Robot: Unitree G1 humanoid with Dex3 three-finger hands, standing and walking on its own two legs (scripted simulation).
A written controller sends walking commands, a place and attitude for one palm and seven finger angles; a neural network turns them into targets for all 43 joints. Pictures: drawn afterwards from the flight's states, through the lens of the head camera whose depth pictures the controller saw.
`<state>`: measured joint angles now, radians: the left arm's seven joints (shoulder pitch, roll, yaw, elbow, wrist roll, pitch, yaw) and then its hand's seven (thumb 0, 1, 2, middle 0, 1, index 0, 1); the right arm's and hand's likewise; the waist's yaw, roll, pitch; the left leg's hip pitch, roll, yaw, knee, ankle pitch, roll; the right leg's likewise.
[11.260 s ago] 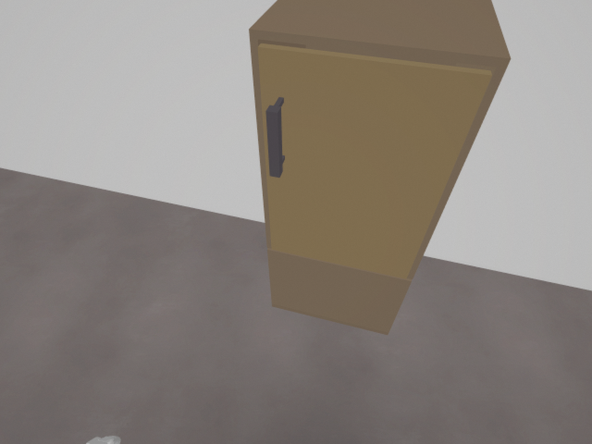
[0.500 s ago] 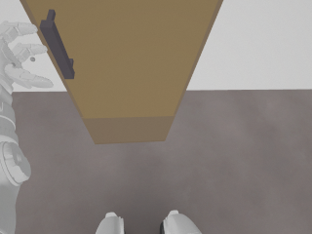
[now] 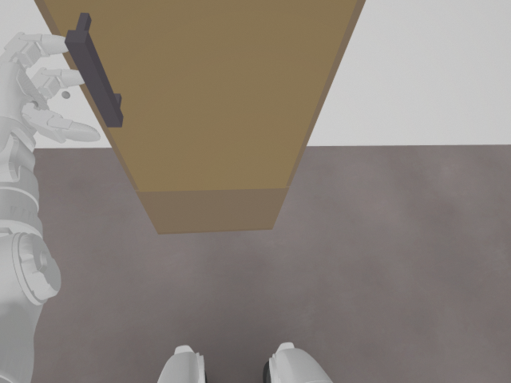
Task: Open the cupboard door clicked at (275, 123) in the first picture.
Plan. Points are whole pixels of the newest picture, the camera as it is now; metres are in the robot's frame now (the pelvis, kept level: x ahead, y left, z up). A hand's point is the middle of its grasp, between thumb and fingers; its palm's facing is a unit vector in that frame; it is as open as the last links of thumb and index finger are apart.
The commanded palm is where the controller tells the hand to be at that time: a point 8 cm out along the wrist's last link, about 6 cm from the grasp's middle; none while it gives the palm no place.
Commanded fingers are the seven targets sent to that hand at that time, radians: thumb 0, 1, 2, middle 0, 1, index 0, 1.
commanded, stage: slide the fingers in behind the handle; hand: left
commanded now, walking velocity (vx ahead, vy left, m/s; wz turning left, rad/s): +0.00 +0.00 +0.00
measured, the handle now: (101, 75) +0.56 +0.19 +0.10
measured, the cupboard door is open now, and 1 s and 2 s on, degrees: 0 0 0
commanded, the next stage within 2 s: close the thumb around the handle in 1.38 s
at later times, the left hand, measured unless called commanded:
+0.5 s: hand (88, 95) +0.51 +0.20 +0.11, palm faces -0.01 -1.00 +0.01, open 13.9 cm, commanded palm +0.50 +0.24 +0.10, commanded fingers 0.00 -0.50 0.30 -0.30 -1.20 -0.30 -1.20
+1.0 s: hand (106, 97) +0.51 +0.18 +0.10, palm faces +0.02 -1.00 +0.00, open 13.9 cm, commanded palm +0.50 +0.20 +0.10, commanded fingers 0.00 -0.50 0.30 -0.30 -1.20 -0.30 -1.20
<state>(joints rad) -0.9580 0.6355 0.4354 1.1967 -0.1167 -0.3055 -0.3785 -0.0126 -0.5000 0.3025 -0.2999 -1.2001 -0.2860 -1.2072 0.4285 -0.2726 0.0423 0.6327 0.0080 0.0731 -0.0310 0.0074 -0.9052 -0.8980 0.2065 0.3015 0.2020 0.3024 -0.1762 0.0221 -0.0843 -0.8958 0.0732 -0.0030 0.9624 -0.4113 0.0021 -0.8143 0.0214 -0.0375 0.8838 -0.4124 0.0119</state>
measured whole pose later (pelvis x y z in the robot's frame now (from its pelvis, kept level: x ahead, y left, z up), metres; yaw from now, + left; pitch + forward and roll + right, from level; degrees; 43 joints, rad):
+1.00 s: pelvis +0.00 +0.00 +0.00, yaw +1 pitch +19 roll -3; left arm -1.00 0.48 0.32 1.21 -0.11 -0.34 -0.20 -0.01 -0.50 0.30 -0.30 -1.21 -0.30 -1.24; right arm 0.41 -0.25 0.03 0.66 -0.01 0.03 0.00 0.01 -0.91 -0.90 0.21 0.30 0.20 0.30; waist -0.17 0.03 -0.09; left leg -0.90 0.06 -0.02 0.97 -0.40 0.00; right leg -0.82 0.01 -0.05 0.91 -0.42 0.01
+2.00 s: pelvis +0.00 -0.01 +0.00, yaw +1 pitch +19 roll -3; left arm -0.93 0.45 0.33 1.16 -0.12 -0.35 -0.19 0.00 0.48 0.72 -0.36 -1.31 -0.37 -1.31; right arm 0.41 -0.26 0.02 0.66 0.00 0.03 0.01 0.01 -0.91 -0.90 0.21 0.30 0.20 0.30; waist -0.16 0.04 -0.10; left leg -0.86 0.06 -0.01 0.95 -0.41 -0.01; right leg -0.79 0.01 -0.04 0.89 -0.43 0.00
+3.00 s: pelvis +0.01 -0.02 +0.02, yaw +2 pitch +9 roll +0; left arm -0.19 -0.06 0.02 0.29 0.00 -0.18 0.47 0.02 0.72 0.79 -0.34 -1.35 -0.39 -1.35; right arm 0.21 -0.20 -0.01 0.57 -0.04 0.01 0.04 0.01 -0.91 -0.90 0.20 0.30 0.20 0.30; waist -0.02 0.04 -0.12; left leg -0.61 0.04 0.00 0.83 -0.39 -0.02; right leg -0.56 -0.01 -0.03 0.84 -0.44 -0.01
